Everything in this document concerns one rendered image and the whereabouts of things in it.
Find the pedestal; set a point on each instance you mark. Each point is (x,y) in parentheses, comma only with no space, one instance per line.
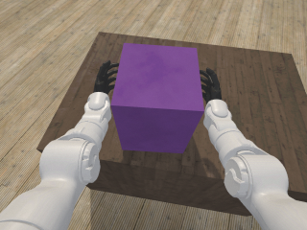
(263,92)

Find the right robot hand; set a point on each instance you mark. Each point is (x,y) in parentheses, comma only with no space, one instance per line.
(212,88)

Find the carton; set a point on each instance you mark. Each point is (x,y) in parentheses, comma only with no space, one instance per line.
(157,99)

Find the right robot upper arm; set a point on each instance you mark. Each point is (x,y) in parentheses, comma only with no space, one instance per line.
(261,183)

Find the left robot upper arm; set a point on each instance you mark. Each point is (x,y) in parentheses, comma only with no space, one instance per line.
(66,167)

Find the right robot forearm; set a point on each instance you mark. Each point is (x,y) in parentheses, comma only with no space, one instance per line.
(227,139)

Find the left robot forearm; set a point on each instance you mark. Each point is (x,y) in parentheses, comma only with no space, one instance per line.
(93,125)

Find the left robot hand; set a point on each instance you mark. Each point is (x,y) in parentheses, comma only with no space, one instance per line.
(102,80)

